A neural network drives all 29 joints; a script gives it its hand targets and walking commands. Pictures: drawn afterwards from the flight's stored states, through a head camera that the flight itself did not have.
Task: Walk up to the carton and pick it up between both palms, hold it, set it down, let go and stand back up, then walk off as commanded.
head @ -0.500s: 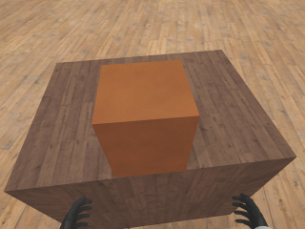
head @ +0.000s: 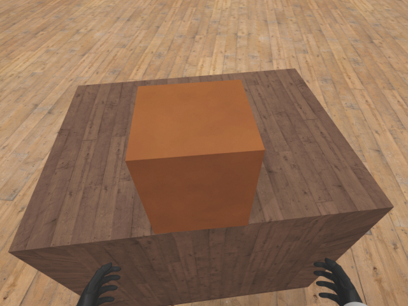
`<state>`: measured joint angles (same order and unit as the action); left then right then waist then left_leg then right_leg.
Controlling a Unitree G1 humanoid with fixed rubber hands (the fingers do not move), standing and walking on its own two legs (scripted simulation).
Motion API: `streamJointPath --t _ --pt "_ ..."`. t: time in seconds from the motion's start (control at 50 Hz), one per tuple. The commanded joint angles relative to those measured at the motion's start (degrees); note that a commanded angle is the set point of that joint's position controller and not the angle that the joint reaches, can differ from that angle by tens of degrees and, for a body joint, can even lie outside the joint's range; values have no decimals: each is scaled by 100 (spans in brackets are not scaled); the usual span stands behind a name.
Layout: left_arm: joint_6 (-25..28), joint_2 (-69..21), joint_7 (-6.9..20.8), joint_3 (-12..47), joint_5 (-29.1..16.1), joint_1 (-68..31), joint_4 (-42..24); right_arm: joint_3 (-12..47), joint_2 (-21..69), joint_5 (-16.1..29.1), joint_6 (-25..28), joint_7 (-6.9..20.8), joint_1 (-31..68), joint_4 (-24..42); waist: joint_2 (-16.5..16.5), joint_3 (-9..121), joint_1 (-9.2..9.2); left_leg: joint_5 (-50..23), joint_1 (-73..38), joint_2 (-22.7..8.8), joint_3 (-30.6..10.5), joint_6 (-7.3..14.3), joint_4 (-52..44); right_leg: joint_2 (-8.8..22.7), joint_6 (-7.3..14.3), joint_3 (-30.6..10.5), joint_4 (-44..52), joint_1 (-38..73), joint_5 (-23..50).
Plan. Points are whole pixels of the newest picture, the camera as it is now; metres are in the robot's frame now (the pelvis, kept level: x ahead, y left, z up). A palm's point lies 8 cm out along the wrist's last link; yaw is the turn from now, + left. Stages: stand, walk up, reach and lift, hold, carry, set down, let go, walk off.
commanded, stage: stand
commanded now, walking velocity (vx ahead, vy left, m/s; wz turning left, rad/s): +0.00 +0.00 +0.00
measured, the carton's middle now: (195, 159) +0.40 +0.04 +0.08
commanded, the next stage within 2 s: none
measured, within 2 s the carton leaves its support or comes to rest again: neither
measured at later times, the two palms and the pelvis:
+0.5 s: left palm out of the picture +0.15 +0.26 -0.07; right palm (353, 305) +0.15 -0.25 -0.07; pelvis -0.01 +0.00 +0.00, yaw +0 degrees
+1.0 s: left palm out of the picture +0.14 +0.26 -0.06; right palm out of the picture +0.14 -0.26 -0.07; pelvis -0.01 +0.00 +0.01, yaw +0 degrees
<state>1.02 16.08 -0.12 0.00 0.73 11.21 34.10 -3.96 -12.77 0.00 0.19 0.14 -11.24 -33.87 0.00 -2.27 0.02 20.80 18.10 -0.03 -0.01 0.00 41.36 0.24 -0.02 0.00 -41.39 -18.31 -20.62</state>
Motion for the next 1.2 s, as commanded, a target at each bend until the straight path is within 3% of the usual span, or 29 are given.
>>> streamJointPath --t 0.0,0.14,0.2,0.24,0.26,0.28,0.3,0.4,0.42,0.48,0.5,0.52,0.58,0.62,0.72,0.78,0.88,0.92,0.96,1.0,1.04,1.06,1.12,1.18 --pt "187 1307 -21 -588 -61 -408 -459 -262 -1445 -66 257 1 329 436 71 9 62 -866 -225 -543 -729 234 -1038 516 253 -735 1020 21 991" --pt "190 1175 -21 -533 -77 -367 -473 -264 -1504 -57 253 -4 483 416 123 79 -41 -1039 -172 -586 -750 241 -1081 529 276 -649 941 226 1178" --pt "181 1243 -16 -556 -43 -376 -462 -267 -1528 -55 251 0 406 391 -29 151 -56 -832 -117 -598 -790 255 -1108 533 285 -702 1013 311 1090" --pt "193 1351 -8 -555 -65 -447 -418 -246 -1515 -58 240 17 338 370 -52 -58 72 -640 -111 -540 -695 208 -1168 564 281 -788 1115 98 881" --pt "204 1298 8 -565 -52 -392 -424 -290 -1563 -59 258 18 375 408 23 103 5 -683 -207 -570 -772 228 -1130 570 291 -777 1121 87 826" --pt "204 1265 -13 -536 -6 -425 -400 -281 -1500 -28 251 25 283 349 -161 144 82 -840 -395 -565 -682 191 -1076 558 291 -758 1112 57 888" --pt "228 1257 5 -550 -42 -443 -448 -268 -1574 -49 255 2 374 369 -85 206 -2 -854 -328 -584 -768 246 -1141 523 279 -708 1137 130 918" --pt "216 1281 16 -550 -68 -379 -421 -277 -1602 -60 284 6 448 391 83 256 -16 -788 -223 -583 -767 235 -1158 554 255 -676 1088 291 1011" --pt "227 1302 15 -554 -60 -383 -376 -310 -1553 -54 269 7 398 351 -124 146 25 -773 -187 -552 -760 220 -1163 589 282 -704 1122 244 973" --pt "203 1289 13 -546 -37 -438 -345 -301 -1643 -24 268 17 281 284 -101 105 38 -730 -309 -559 -721 181 -1221 588 299 -751 1205 143 876" --pt "200 1228 45 -535 -71 -389 -402 -278 -1627 -39 270 20 374 291 36 136 -53 -650 -208 -619 -828 235 -1215 557 260 -682 1162 224 884" --pt "193 1282 10 -519 -31 -385 -348 -261 -1558 -17 280 41 365 322 3 191 30 -823 -357 -631 -810 220 -1251 529 258 -684 1153 191 980" --pt "207 1361 1 -541 -50 -389 -356 -255 -1526 -41 260 26 427 350 -99 99 -12 -916 -225 -617 -775 210 -1260 594 265 -695 1200 272 1070" --pt "214 1407 3 -573 -58 -380 -347 -284 -1586 -63 272 19 426 319 54 219 -24 -808 -227 -578 -766 244 -1248 595 279 -711 1176 370 1038" --pt "227 1365 6 -523 -42 -429 -341 -266 -1578 -24 285 36 386 292 -146 198 19 -709 -326 -594 -737 206 -1264 591 261 -749 1289 174 864" --pt "226 1318 18 -525 -52 -426 -277 -257 -1622 -54 301 22 380 224 75 164 52 -782 -401 -630 -739 234 -1302 595 269 -746 1285 136 985" --pt "236 1305 37 -532 -65 -416 -346 -281 -1642 -7 293 40 377 230 -105 159 -22 -782 -237 -603 -755 197 -1395 565 240 -653 1275 258 948" --pt "244 1362 10 -508 -48 -445 -305 -232 -1542 -1 287 21 388 222 1 291 43 -807 -342 -619 -773 187 -1385 609 261 -725 1271 289 896" --pt "247 1364 19 -540 -58 -308 -272 -274 -1654 -27 297 28 473 203 17 326 -26 -792 -303 -673 -817 203 -1414 597 249 -662 1301 380 881" --pt "257 1294 17 -508 -88 -411 -298 -250 -1584 -23 298 34 372 149 -80 320 42 -734 -398 -651 -837 220 -1461 619 259 -691 1299 277 835" --pt "240 1350 13 -538 -60 -362 -295 -239 -1624 -16 286 38 430 123 105 259 -19 -696 -282 -663 -843 234 -1406 589 254 -705 1323 362 862" --pt "255 1385 23 -536 -68 -332 -259 -225 -1555 -26 304 35 458 199 -57 237 -23 -800 -283 -651 -760 214 -1452 604 261 -725 1354 366 996" --pt "243 1374 35 -541 -43 -387 -242 -213 -1558 -23 286 70 473 120 11 286 -10 -728 -293 -632 -762 221 -1488 583 234 -683 1317 389 881" --pt "267 1351 18 -528 -63 -328 -264 -254 -1596 -19 321 51 476 123 -155 384 -56 -672 -386 -624 -784 213 -1500 659 275 -743 1421 369 776"
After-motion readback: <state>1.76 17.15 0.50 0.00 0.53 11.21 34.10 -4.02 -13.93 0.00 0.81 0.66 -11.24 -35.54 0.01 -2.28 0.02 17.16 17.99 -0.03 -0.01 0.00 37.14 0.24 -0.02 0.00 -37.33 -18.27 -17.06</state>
